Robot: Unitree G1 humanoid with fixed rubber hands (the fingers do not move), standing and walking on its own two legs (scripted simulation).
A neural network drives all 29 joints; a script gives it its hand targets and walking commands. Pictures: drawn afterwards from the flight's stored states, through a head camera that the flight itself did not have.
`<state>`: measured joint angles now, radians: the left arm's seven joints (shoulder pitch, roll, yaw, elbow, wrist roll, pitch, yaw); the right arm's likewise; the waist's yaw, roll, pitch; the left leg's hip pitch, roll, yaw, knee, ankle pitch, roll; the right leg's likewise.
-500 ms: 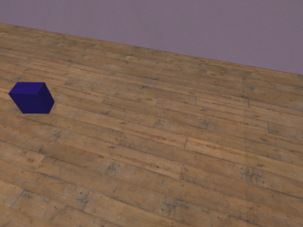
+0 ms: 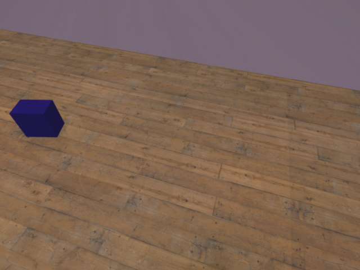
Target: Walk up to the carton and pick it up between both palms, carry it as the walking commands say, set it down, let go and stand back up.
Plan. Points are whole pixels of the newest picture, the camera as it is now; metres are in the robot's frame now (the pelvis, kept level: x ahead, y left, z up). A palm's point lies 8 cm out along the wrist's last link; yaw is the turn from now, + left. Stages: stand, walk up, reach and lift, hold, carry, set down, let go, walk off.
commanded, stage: stand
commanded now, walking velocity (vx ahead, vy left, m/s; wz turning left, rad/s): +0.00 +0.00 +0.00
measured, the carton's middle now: (39, 118) +1.21 +1.05 -0.65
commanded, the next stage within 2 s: walk up in 0.60 s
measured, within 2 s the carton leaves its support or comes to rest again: neither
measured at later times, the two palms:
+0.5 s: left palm out of the picture -0.02 +0.19 -0.15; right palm out of the picture -0.03 -0.20 -0.16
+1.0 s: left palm out of the picture -0.05 +0.25 -0.14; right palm out of the picture +0.09 -0.23 -0.14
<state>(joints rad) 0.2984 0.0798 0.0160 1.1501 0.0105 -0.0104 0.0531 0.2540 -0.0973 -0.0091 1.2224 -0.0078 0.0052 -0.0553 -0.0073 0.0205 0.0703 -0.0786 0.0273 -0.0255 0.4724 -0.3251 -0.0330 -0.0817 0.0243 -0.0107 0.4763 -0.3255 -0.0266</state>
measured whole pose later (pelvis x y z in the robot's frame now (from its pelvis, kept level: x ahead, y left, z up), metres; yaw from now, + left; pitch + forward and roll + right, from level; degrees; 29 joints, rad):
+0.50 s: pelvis +0.00 -0.01 +0.00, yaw +0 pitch -4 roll +0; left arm 0.30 0.08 0.02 1.16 0.01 -0.02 0.05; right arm 0.26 -0.09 0.00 1.24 -0.01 0.00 -0.05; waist -0.01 0.02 0.07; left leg -0.08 0.04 -0.03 0.45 -0.31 -0.05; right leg -0.08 0.04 -0.02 0.45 -0.31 -0.04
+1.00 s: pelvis +0.01 +0.02 -0.01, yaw +12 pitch -3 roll -3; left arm 0.35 0.15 0.06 1.07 0.09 -0.09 0.08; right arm 0.27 -0.25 -0.09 1.03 -0.05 0.04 0.04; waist 0.01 0.07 0.06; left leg -0.52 0.12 0.02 1.08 -0.35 -0.03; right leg 0.00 -0.02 -0.22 0.44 -0.37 0.01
